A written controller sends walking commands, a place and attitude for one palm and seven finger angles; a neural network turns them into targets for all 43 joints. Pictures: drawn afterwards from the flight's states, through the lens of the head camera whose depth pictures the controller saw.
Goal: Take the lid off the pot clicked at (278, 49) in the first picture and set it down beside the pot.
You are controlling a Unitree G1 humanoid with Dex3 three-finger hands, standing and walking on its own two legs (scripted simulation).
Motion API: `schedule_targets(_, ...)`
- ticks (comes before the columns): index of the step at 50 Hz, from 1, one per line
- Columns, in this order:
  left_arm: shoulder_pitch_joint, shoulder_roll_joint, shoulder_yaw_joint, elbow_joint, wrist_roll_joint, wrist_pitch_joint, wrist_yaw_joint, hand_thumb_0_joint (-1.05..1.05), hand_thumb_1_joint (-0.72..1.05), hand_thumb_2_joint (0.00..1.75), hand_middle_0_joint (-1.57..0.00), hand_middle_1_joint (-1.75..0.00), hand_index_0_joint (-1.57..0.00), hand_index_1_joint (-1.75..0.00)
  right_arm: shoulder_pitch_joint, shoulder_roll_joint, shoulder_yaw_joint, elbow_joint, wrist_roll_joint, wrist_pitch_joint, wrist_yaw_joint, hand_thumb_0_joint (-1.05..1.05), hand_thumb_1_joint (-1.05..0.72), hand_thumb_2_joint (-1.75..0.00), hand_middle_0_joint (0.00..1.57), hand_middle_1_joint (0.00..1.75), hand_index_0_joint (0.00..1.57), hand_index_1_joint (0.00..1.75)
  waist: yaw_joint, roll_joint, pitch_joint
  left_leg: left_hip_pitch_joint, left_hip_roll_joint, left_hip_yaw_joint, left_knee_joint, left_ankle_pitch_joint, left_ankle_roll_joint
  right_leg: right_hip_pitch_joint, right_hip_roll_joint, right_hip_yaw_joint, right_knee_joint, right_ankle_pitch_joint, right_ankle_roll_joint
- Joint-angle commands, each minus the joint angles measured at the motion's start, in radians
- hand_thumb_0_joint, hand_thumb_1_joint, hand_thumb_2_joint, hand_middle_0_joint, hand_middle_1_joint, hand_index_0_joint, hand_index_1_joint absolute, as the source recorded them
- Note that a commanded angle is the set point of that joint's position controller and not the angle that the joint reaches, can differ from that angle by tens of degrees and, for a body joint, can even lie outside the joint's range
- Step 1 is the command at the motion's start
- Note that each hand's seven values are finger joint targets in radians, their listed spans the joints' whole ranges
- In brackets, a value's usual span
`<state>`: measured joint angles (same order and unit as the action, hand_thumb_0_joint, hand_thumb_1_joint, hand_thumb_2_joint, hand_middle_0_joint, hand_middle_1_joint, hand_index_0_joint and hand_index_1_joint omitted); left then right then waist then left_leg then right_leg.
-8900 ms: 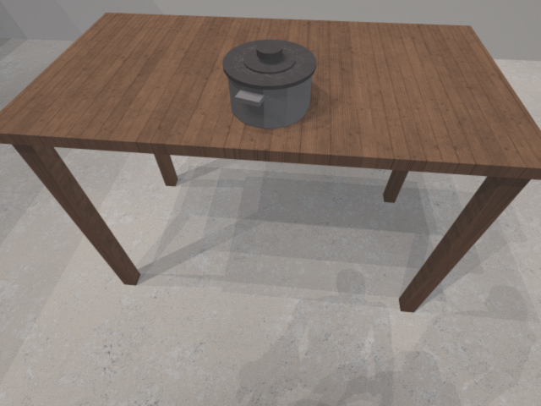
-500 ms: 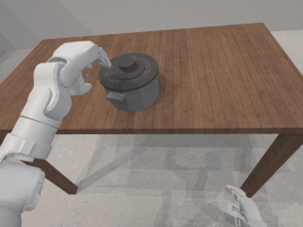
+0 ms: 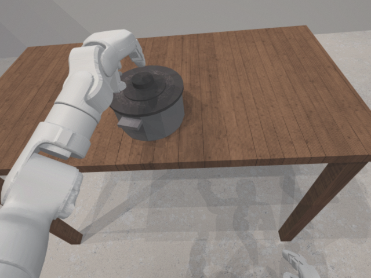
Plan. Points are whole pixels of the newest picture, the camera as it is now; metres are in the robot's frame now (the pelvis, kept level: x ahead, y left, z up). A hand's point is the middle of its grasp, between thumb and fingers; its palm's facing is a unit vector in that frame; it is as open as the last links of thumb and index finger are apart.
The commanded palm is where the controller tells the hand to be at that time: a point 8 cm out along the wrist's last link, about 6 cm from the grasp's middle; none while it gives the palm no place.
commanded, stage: move the open hand above the knob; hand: left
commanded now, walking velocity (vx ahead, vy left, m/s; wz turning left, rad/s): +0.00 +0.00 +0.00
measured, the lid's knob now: (142, 80) +0.53 +0.10 +0.15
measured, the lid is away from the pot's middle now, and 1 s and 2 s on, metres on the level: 0.00 0.00 0.00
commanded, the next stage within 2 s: lower the open fingers around the knob in 0.94 s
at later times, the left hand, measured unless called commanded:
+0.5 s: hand (137, 60) +0.51 +0.09 +0.22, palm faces -0.24 -0.04 -0.97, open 10.1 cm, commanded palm +0.49 +0.11 +0.29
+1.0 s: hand (131, 62) +0.50 +0.10 +0.22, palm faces -0.22 -0.03 -0.97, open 10.0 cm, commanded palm +0.48 +0.11 +0.29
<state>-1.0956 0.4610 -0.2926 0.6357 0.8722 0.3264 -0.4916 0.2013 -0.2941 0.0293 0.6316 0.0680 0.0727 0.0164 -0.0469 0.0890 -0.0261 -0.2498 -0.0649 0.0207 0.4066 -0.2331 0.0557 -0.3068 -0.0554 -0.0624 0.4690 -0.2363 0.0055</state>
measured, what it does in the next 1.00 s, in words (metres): stands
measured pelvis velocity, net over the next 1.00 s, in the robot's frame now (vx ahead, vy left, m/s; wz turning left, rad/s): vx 0.01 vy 0.00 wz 0.00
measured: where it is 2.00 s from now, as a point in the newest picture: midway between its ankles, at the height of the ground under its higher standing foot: outside the picture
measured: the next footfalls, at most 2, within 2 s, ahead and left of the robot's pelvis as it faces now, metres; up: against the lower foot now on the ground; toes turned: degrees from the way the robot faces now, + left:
none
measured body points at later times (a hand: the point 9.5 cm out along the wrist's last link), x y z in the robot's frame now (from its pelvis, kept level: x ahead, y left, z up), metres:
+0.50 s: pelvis +0.01 +0.00 +0.00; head +0.05 -0.04 +0.45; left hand +0.52 +0.09 +0.27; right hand +0.08 -0.26 -0.14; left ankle -0.02 +0.09 -0.74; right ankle +0.00 -0.12 -0.74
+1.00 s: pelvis +0.01 +0.00 +0.00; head +0.05 -0.03 +0.45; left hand +0.50 +0.10 +0.28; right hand +0.13 -0.25 -0.13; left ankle -0.02 +0.09 -0.74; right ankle +0.00 -0.12 -0.74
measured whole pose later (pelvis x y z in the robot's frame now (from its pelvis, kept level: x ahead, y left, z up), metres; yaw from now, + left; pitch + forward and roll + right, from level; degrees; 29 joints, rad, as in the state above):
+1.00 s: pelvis +0.01 +0.00 +0.00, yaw +0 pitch +7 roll +1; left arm -1.27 0.39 -0.32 0.87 0.89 0.29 -0.45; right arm 0.22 -0.28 0.02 0.66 0.05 0.05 0.00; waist -0.06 0.07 -0.06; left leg -0.28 -0.07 0.02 0.39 -0.23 0.06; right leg -0.34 -0.05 -0.06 0.45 -0.23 0.01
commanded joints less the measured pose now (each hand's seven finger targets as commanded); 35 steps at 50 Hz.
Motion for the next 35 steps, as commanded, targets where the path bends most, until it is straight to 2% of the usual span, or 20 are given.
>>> schedule_targets(1,-0.605,0.202,0.089,-0.101,0.038,-0.004,0.045,0.00,-0.37,1.64,-0.86,-0.08,-0.86,-0.08,-0.043,-0.098,-0.038,-0.122,-0.002,-0.042,-0.004,0.00,-0.90,-0.90,0.20,0.30,0.20,0.30,-0.016,-0.122,-0.409,0.142,0.000,-0.070,-0.005,0.386,0.007,0.161,0.048,0.017,-0.015,0.351,-0.040)
schedule_targets(3,-0.619,0.171,0.070,0.001,0.042,0.004,0.046,0.00,-0.37,1.64,-0.86,-0.08,-0.86,-0.08,-0.017,-0.103,-0.039,-0.101,-0.001,-0.040,-0.011,0.00,-0.90,-0.90,0.20,0.30,0.20,0.30,-0.028,-0.154,-0.362,0.116,-0.001,-0.063,-0.009,0.342,0.011,0.135,0.051,0.012,-0.019,0.333,-0.039)
schedule_targets(5,-0.686,0.161,0.063,-0.069,0.014,-0.022,0.059,0.00,-0.37,1.64,-0.86,-0.08,-0.86,-0.08,-0.009,-0.110,-0.046,-0.106,-0.004,-0.049,-0.011,0.00,-0.90,-0.90,0.20,0.30,0.20,0.30,-0.033,-0.101,-0.426,0.161,-0.002,-0.076,0.003,0.392,0.010,0.141,0.047,0.017,-0.017,0.351,-0.043)
schedule_targets(6,-0.753,0.218,0.107,-0.132,0.039,-0.037,0.067,0.00,-0.37,1.64,-0.86,-0.08,-0.86,-0.08,0.000,-0.097,-0.046,-0.111,-0.011,-0.062,-0.012,0.00,-0.90,-0.90,0.20,0.30,0.20,0.30,-0.024,-0.092,-0.511,0.203,0.002,-0.083,0.005,0.432,0.008,0.169,0.050,0.027,-0.010,0.372,-0.040)
schedule_targets(7,-0.734,0.200,0.095,-0.065,0.051,-0.036,0.070,0.00,-0.37,1.64,-0.86,-0.08,-0.86,-0.08,0.008,-0.097,-0.047,-0.102,-0.014,-0.066,-0.016,0.00,-0.90,-0.90,0.20,0.30,0.20,0.30,-0.031,-0.092,-0.500,0.202,0.003,-0.079,0.015,0.459,0.013,0.159,0.051,0.028,-0.009,0.388,-0.041)
schedule_targets(9,-0.690,0.185,0.093,0.155,0.062,-0.009,0.074,0.00,-0.37,1.64,-0.86,-0.08,-0.86,-0.08,0.045,-0.107,-0.043,-0.057,-0.010,-0.050,-0.020,0.00,-0.90,-0.90,0.20,0.30,0.20,0.30,-0.043,-0.182,-0.375,0.105,0.002,-0.063,-0.006,0.367,0.010,0.131,0.055,0.015,-0.020,0.359,-0.038)
schedule_targets(10,-0.658,0.180,0.100,0.197,0.031,-0.008,0.081,0.00,-0.37,1.64,-0.86,-0.08,-0.86,-0.08,0.063,-0.123,-0.048,-0.048,-0.009,-0.044,-0.022,0.00,-0.90,-0.90,0.20,0.30,0.20,0.30,-0.045,-0.179,-0.353,0.078,-0.001,-0.057,-0.012,0.335,0.012,0.132,0.050,0.015,-0.034,0.356,-0.039)
schedule_targets(12,-0.789,0.172,0.073,0.109,0.056,-0.030,0.084,0.00,-0.37,1.64,-0.86,-0.08,-0.86,-0.08,0.044,-0.104,-0.043,-0.067,-0.013,-0.062,-0.025,0.00,-0.90,-0.90,0.20,0.30,0.20,0.30,-0.047,-0.141,-0.434,0.112,-0.003,-0.054,-0.010,0.350,0.015,0.153,0.047,0.029,-0.021,0.377,-0.037)
schedule_targets(15,-0.737,0.172,0.088,0.073,0.045,-0.055,0.092,0.00,-0.37,1.64,-0.86,-0.08,-0.86,-0.08,0.064,-0.106,-0.054,-0.075,-0.019,-0.068,-0.020,0.00,-0.90,-0.90,0.20,0.30,0.20,0.30,-0.037,-0.112,-0.514,0.178,0.008,-0.071,0.016,0.507,0.018,0.171,0.044,0.036,-0.015,0.440,-0.038)
schedule_targets(16,-0.742,0.207,0.116,0.081,0.068,-0.053,0.092,0.00,-0.37,1.64,-0.86,-0.08,-0.86,-0.08,0.061,-0.101,-0.049,-0.075,-0.023,-0.067,-0.017,0.00,-0.90,-0.90,0.20,0.30,0.20,0.30,-0.028,-0.118,-0.518,0.167,0.009,-0.069,0.011,0.500,0.015,0.175,0.046,0.037,-0.013,0.436,-0.035)
schedule_targets(18,-0.701,0.165,0.093,0.151,0.068,-0.035,0.088,0.00,-0.37,1.64,-0.86,-0.08,-0.86,-0.08,0.064,-0.101,-0.049,-0.065,-0.019,-0.059,-0.014,0.00,-0.90,-0.90,0.20,0.30,0.20,0.30,-0.031,-0.155,-0.447,0.141,0.012,-0.060,0.001,0.472,0.015,0.144,0.050,0.027,-0.018,0.409,-0.034)
schedule_targets(20,-0.654,0.177,0.113,0.144,0.037,-0.034,0.090,0.00,-0.37,1.64,-0.86,-0.08,-0.86,-0.08,0.064,-0.116,-0.053,-0.074,-0.018,-0.053,-0.014,0.00,-0.90,-0.90,0.20,0.30,0.20,0.30,-0.026,-0.156,-0.450,0.123,0.007,-0.053,0.002,0.457,0.021,0.174,0.044,0.031,-0.026,0.433,-0.035)
schedule_targets(21,-0.720,0.234,0.139,0.087,0.064,-0.040,0.092,0.00,-0.37,1.64,-0.86,-0.08,-0.86,-0.08,0.052,-0.109,-0.046,-0.077,-0.019,-0.055,-0.015,0.00,-0.90,-0.90,0.20,0.30,0.20,0.30,-0.021,-0.156,-0.484,0.126,0.010,-0.052,-0.006,0.448,0.019,0.191,0.043,0.036,-0.020,0.433,-0.032)
schedule_targets(24,-0.749,0.201,0.103,0.102,0.072,-0.038,0.089,0.00,-0.37,1.64,-0.86,-0.08,-0.86,-0.08,0.051,-0.101,-0.047,-0.075,-0.015,-0.060,-0.023,0.00,-0.90,-0.90,0.20,0.30,0.20,0.30,-0.033,-0.165,-0.441,0.123,0.009,-0.045,-0.009,0.408,0.025,0.166,0.046,0.034,-0.025,0.412,-0.032)
schedule_targets(25,-0.719,0.190,0.105,0.081,0.043,-0.046,0.092,0.00,-0.37,1.64,-0.86,-0.08,-0.86,-0.08,0.057,-0.108,-0.053,-0.081,-0.014,-0.061,-0.024,0.00,-0.90,-0.90,0.20,0.30,0.20,0.30,-0.032,-0.152,-0.465,0.131,0.006,-0.050,0.000,0.444,0.029,0.184,0.042,0.035,-0.029,0.436,-0.033)
schedule_targets(26,-0.760,0.281,0.169,0.034,0.067,-0.053,0.096,0.00,-0.37,1.64,-0.86,-0.08,-0.86,-0.08,0.051,-0.106,-0.049,-0.082,-0.019,-0.066,-0.025,0.00,-0.90,-0.90,0.20,0.30,0.20,0.30,-0.020,-0.147,-0.520,0.147,0.010,-0.049,-0.001,0.447,0.026,0.210,0.041,0.045,-0.019,0.447,-0.030)
schedule_targets(28,-0.738,0.184,0.084,0.090,0.072,-0.043,0.089,0.00,-0.37,1.64,-0.86,-0.08,-0.86,-0.08,0.045,-0.094,-0.046,-0.078,-0.015,-0.066,-0.027,0.00,-0.90,-0.90,0.20,0.30,0.20,0.30,-0.036,-0.142,-0.460,0.141,0.008,-0.046,0.001,0.450,0.026,0.164,0.043,0.036,-0.020,0.431,-0.032)
schedule_targets(30,-0.680,0.142,0.067,0.111,0.043,-0.036,0.087,0.00,-0.37,1.64,-0.86,-0.08,-0.86,-0.08,0.055,-0.107,-0.054,-0.074,-0.010,-0.059,-0.022,0.00,-0.90,-0.90,0.20,0.30,0.20,0.30,-0.039,-0.134,-0.435,0.153,0.012,-0.054,0.007,0.464,0.025,0.132,0.044,0.030,-0.030,0.411,-0.033)
schedule_targets(32,-0.743,0.216,0.116,0.050,0.055,-0.043,0.085,0.00,-0.37,1.64,-0.86,-0.08,-0.86,-0.08,0.038,-0.101,-0.048,-0.081,-0.014,-0.066,-0.024,0.00,-0.90,-0.90,0.20,0.30,0.20,0.30,-0.032,-0.140,-0.480,0.158,0.007,-0.051,0.004,0.427,0.026,0.165,0.042,0.038,-0.024,0.412,-0.031)
schedule_targets(35,-0.721,0.138,0.056,0.057,0.034,-0.044,0.080,0.00,-0.37,1.64,-0.86,-0.08,-0.86,-0.08,0.042,-0.102,-0.051,-0.079,-0.009,-0.062,-0.025,0.00,-0.90,-0.90,0.20,0.30,0.20,0.30,-0.043,-0.116,-0.447,0.167,0.008,-0.054,0.011,0.460,0.027,0.130,0.041,0.031,-0.030,0.413,-0.035)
